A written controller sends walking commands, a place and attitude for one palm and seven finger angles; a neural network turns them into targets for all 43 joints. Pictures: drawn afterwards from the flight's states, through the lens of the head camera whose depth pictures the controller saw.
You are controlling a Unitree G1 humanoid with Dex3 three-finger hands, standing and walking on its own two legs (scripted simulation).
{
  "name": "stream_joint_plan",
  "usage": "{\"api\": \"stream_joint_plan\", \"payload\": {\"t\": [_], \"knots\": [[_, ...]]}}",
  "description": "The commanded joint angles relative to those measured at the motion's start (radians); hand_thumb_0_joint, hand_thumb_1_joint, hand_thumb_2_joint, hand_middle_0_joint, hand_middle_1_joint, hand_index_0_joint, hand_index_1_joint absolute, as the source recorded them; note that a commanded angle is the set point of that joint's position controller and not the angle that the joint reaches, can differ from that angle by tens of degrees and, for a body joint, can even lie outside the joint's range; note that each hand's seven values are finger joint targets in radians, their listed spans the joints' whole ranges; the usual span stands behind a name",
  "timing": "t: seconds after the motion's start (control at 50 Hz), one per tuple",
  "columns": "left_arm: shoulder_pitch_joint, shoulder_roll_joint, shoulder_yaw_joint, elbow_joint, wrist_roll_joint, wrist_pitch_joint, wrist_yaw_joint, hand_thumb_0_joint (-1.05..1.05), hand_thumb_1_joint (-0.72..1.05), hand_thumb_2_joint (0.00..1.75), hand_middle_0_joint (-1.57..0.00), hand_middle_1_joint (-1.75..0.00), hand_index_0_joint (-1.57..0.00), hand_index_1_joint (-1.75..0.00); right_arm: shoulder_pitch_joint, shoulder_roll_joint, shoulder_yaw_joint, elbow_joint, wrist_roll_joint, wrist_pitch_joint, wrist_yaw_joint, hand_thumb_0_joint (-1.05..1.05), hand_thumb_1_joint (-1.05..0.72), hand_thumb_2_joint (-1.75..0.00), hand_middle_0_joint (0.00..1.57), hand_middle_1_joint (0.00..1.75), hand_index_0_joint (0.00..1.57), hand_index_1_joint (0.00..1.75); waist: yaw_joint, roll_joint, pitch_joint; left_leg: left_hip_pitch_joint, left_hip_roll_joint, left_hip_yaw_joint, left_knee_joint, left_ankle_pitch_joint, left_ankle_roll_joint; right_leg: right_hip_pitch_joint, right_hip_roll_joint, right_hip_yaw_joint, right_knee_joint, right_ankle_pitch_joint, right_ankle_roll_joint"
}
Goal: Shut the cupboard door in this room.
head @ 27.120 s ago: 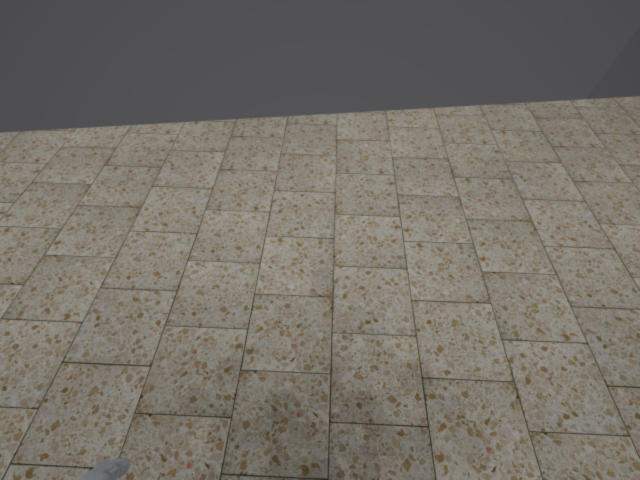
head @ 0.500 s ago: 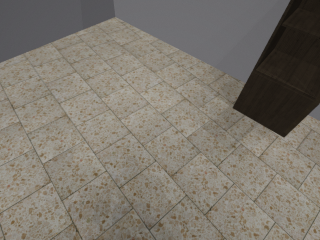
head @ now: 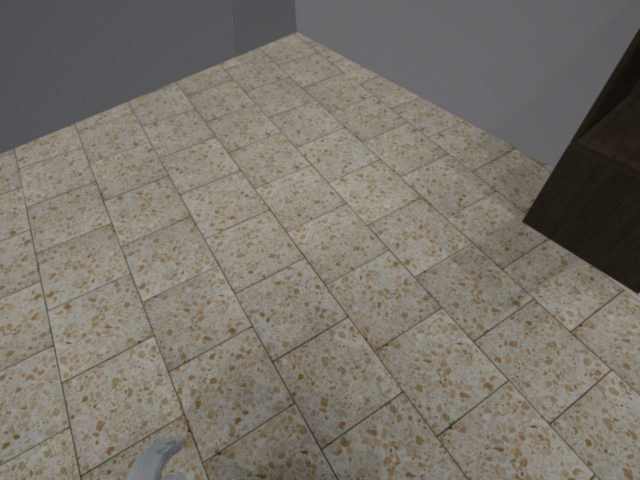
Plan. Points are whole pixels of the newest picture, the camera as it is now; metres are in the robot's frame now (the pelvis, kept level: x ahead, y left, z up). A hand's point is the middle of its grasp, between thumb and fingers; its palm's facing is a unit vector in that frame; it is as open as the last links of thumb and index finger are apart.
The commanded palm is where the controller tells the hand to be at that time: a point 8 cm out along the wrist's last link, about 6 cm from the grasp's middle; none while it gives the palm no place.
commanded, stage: stand and wait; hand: left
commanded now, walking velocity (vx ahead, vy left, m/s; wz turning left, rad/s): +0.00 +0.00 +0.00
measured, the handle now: out of the picture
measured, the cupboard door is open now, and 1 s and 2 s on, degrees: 80 80 80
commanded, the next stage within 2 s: turn or walk to find it in 0.20 s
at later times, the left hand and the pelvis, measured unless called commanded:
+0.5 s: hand out of the picture -0.06 +0.20 -0.18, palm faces +0.21 -0.96 -0.21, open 7.4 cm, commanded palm none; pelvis +0.00 +0.01 +0.01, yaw +8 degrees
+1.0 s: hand out of the picture -0.01 +0.18 -0.15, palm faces +0.34 -0.90 -0.26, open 7.4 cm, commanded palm none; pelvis -0.02 -0.03 +0.01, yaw +21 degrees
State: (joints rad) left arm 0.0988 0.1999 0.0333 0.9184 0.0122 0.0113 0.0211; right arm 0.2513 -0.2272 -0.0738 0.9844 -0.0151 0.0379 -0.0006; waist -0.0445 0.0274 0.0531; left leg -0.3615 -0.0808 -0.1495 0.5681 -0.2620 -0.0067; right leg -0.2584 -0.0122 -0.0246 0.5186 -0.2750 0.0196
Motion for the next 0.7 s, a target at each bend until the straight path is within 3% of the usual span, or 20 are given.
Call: {"api": "stream_joint_plan", "payload": {"t": [0.0,0.04,0.06,0.08,0.16,0.22,0.28,0.32,0.34,0.36,0.38,0.4,0.42,0.46,0.5,0.58,0.68], "knots": [[0.075,0.215,0.047,-0.043,0.004,-0.018,0.017,0.00,0.90,0.90,-0.20,-0.30,-0.20,-0.30,-0.019,-0.090,-0.029,-0.073,-0.008,0.009,-0.005,0.00,-0.90,-0.90,0.20,0.30,0.20,0.30,0.049,-0.233,-0.020,-0.146,0.051,0.034,0.419,-0.254,-0.016,0.004,-0.389,0.377,-0.314,-0.026,-0.176],[0.042,0.147,0.025,-0.035,0.002,-0.022,0.011,0.00,0.90,0.90,-0.20,-0.30,-0.20,-0.30,0.004,-0.077,-0.023,-0.031,-0.007,0.013,0.002,0.00,-0.90,-0.90,0.20,0.30,0.20,0.30,0.018,-0.161,0.034,-0.128,0.075,0.061,0.499,-0.151,-0.021,-0.017,-0.276,0.212,-0.270,0.108,-0.149],[0.046,0.132,0.021,-0.026,0.003,-0.026,0.012,0.00,0.90,0.90,-0.20,-0.30,-0.20,-0.30,0.025,-0.069,-0.019,-0.019,-0.005,0.011,0.003,0.00,-0.90,-0.90,0.20,0.30,0.20,0.30,0.008,-0.157,0.016,-0.120,0.081,0.074,0.498,-0.128,-0.027,0.011,-0.256,0.165,-0.248,0.202,-0.139],[0.072,0.127,0.018,-0.020,0.003,-0.032,0.010,0.00,0.90,0.90,-0.20,-0.30,-0.20,-0.30,0.025,-0.061,-0.014,-0.010,-0.004,0.009,0.001,0.00,-0.90,-0.90,0.20,0.30,0.20,0.30,0.017,-0.177,0.001,-0.111,0.085,0.085,0.486,-0.111,-0.036,0.046,-0.237,0.128,-0.229,0.300,-0.131],[0.187,0.130,0.013,0.040,0.009,-0.039,0.009,0.00,0.90,0.90,-0.20,-0.30,-0.20,-0.30,-0.045,-0.054,0.002,-0.005,0.004,0.001,-0.006,0.00,-0.90,-0.90,0.20,0.30,0.20,0.30,0.058,-0.198,-0.024,-0.060,0.102,0.127,0.326,-0.154,-0.051,0.131,-0.244,0.127,-0.191,0.511,-0.152],[0.262,0.164,0.024,0.083,0.012,-0.036,0.013,0.00,0.90,0.90,-0.20,-0.30,-0.20,-0.30,-0.108,-0.043,0.016,-0.007,0.011,-0.009,-0.010,0.00,-0.90,-0.90,0.20,0.30,0.20,0.30,0.097,-0.218,-0.062,-0.035,0.094,0.159,0.176,-0.203,-0.047,0.235,-0.266,0.141,-0.144,0.679,-0.178],[0.273,0.177,0.031,0.108,0.012,-0.032,0.019,0.00,0.90,0.90,-0.20,-0.30,-0.20,-0.30,-0.113,-0.039,0.024,0.003,0.015,-0.018,-0.013,0.00,-0.90,-0.90,0.20,0.30,0.20,0.30,0.092,-0.217,-0.087,0.017,0.086,0.179,0.039,-0.158,-0.040,0.267,-0.272,0.119,-0.094,0.741,-0.165],[0.251,0.174,0.032,0.115,0.006,-0.028,0.020,0.00,0.90,0.90,-0.20,-0.30,-0.20,-0.30,-0.080,-0.038,0.026,0.019,0.015,-0.025,-0.015,0.00,-0.90,-0.90,0.20,0.30,0.20,0.30,0.066,-0.204,-0.100,0.125,0.086,0.185,-0.116,-0.022,-0.030,0.221,-0.256,0.088,-0.054,0.659,-0.121],[0.239,0.166,0.032,0.116,0.000,-0.024,0.019,0.00,0.90,0.90,-0.20,-0.30,-0.20,-0.30,-0.056,-0.055,0.024,0.032,0.014,-0.033,-0.014,0.00,-0.90,-0.90,0.20,0.30,0.20,0.30,0.050,-0.176,-0.116,0.222,0.112,0.173,-0.205,0.111,-0.018,0.159,-0.236,0.052,-0.016,0.557,-0.083],[0.240,0.140,0.030,0.105,-0.003,-0.019,0.015,0.00,0.90,0.90,-0.20,-0.30,-0.20,-0.30,-0.056,-0.100,0.014,0.031,0.010,-0.039,-0.013,0.00,-0.90,-0.90,0.20,0.30,0.20,0.30,0.052,-0.048,-0.141,0.334,0.206,0.081,-0.211,0.309,0.015,0.053,-0.176,-0.004,0.047,0.367,-0.036],[0.260,0.099,0.021,0.092,-0.002,-0.013,0.012,0.00,0.90,0.90,-0.20,-0.30,-0.20,-0.30,-0.047,-0.158,0.000,0.026,0.004,-0.038,-0.015,0.00,-0.90,-0.90,0.20,0.30,0.20,0.30,0.050,0.114,-0.143,0.405,0.356,-0.060,-0.158,0.515,0.097,-0.092,-0.113,-0.073,0.125,0.068,0.008],[0.179,0.081,0.005,0.083,-0.001,-0.003,0.016,0.00,0.90,0.90,-0.20,-0.30,-0.20,-0.30,-0.014,-0.163,-0.007,0.038,0.003,-0.034,-0.022,0.00,-0.90,-0.90,0.20,0.30,0.20,0.30,0.004,0.262,-0.089,0.350,0.416,-0.158,-0.242,0.638,0.183,-0.156,-0.069,-0.081,0.281,-0.279,0.038],[0.140,0.101,0.012,0.072,0.000,0.008,0.016,0.00,0.90,0.90,-0.20,-0.30,-0.20,-0.30,-0.012,-0.158,-0.005,0.043,0.003,-0.029,-0.029,0.00,-0.90,-0.90,0.20,0.30,0.20,0.30,0.005,0.218,-0.059,0.281,0.415,-0.157,-0.247,0.635,0.215,-0.161,-0.076,-0.020,0.380,-0.320,0.035],[0.148,0.091,0.016,0.085,0.002,0.010,0.006,0.00,0.90,0.90,-0.20,-0.30,-0.20,-0.30,-0.068,-0.141,-0.001,0.027,0.001,-0.031,-0.034,0.00,-0.90,-0.90,0.20,0.30,0.20,0.30,0.036,0.144,-0.046,0.299,0.371,-0.103,-0.215,0.609,0.202,-0.212,-0.083,-0.009,0.433,-0.261,0.039],[0.139,0.084,0.019,0.081,0.001,0.010,0.000,0.00,0.90,0.90,-0.20,-0.30,-0.20,-0.30,-0.068,-0.148,-0.005,0.016,0.000,-0.032,-0.033,0.00,-0.90,-0.90,0.20,0.30,0.20,0.30,0.032,0.113,-0.047,0.287,0.335,-0.072,-0.215,0.582,0.184,-0.209,-0.074,-0.012,0.440,-0.226,0.050],[0.113,0.081,0.022,0.051,0.000,0.014,-0.001,0.00,0.90,0.90,-0.20,-0.30,-0.20,-0.30,-0.061,-0.160,-0.016,-0.003,-0.004,-0.029,-0.026,0.00,-0.90,-0.90,0.20,0.30,0.20,0.30,0.029,0.117,-0.048,0.249,0.315,-0.094,-0.225,0.491,0.180,-0.190,-0.061,-0.016,0.378,-0.202,0.059],[0.133,0.084,0.027,0.024,-0.004,0.007,0.000,0.00,0.90,0.90,-0.20,-0.30,-0.20,-0.30,-0.083,-0.171,-0.029,-0.037,-0.009,-0.020,-0.017,0.00,-0.90,-0.90,0.20,0.30,0.20,0.30,0.047,0.137,-0.061,0.153,0.283,-0.146,-0.189,0.440,0.162,-0.047,-0.024,-0.037,0.162,-0.130,0.053]]}}
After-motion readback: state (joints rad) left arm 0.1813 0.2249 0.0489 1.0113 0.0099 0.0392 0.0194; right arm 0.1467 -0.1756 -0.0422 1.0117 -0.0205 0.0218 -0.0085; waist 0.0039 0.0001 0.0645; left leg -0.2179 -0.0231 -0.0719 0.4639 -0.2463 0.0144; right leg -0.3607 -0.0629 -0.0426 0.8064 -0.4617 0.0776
